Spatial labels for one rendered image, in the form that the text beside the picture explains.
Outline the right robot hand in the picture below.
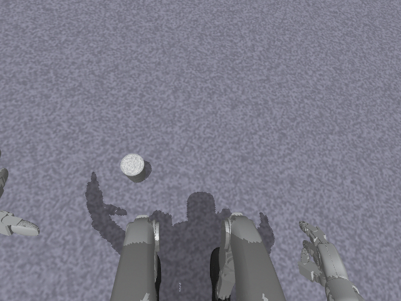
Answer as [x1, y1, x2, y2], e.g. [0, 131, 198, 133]
[298, 221, 349, 287]

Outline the right robot arm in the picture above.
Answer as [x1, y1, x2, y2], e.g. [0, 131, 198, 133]
[325, 278, 365, 301]

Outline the right robot foot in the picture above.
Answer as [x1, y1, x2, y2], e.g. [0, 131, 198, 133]
[210, 247, 231, 301]

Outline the cup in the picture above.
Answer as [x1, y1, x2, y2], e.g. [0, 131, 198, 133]
[120, 154, 146, 182]

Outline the left robot hand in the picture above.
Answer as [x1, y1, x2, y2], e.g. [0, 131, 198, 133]
[0, 150, 40, 236]

